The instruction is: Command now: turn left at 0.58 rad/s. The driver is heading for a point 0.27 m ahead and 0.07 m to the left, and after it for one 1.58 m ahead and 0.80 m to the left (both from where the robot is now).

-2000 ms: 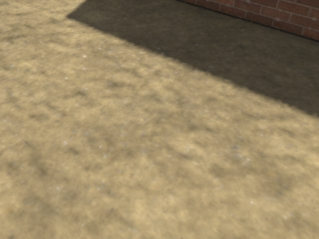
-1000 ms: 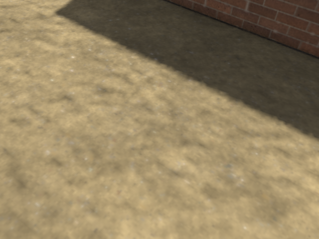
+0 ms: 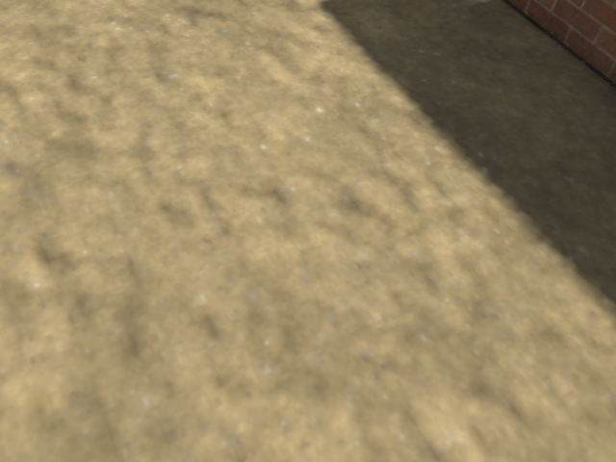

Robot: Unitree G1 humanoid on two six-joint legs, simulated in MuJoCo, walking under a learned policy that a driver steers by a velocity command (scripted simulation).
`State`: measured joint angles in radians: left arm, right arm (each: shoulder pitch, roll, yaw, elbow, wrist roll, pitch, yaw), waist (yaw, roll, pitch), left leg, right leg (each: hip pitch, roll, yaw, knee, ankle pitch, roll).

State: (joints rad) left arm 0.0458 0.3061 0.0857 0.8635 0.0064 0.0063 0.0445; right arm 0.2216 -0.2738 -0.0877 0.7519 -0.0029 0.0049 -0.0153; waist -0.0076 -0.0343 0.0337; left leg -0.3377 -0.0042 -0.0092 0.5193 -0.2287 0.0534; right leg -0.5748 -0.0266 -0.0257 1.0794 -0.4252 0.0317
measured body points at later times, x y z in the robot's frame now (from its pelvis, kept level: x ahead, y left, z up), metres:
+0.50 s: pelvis +0.06 -0.03 +0.00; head +0.08 -0.04 +0.45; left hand +0.06 +0.27 -0.10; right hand +0.29 -0.25 -0.09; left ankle +0.03 +0.11 -0.66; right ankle +0.06 -0.15 -0.74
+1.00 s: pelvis +0.22 +0.14 +0.00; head +0.24 +0.18 +0.45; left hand +0.17 +0.45 -0.11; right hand +0.48 -0.01 -0.09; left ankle +0.19 +0.22 -0.74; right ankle +0.29 -0.02 -0.65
